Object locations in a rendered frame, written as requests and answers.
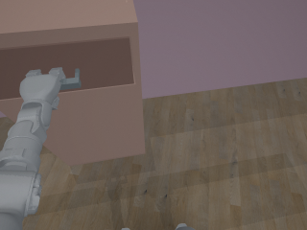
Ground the left robot upper arm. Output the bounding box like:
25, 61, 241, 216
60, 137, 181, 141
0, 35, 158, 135
0, 170, 42, 230

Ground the cabinet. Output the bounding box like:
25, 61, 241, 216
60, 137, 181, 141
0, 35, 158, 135
0, 0, 146, 167

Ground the left robot hand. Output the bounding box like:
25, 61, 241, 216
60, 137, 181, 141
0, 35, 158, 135
19, 67, 66, 110

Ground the left robot forearm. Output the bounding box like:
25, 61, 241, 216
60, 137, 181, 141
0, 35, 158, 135
0, 99, 53, 173

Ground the drawer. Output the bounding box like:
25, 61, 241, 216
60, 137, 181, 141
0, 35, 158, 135
0, 36, 134, 100

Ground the right robot shin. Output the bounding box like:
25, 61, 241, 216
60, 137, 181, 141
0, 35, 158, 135
176, 223, 187, 229

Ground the handle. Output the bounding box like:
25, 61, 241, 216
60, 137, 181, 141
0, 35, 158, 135
60, 68, 82, 90

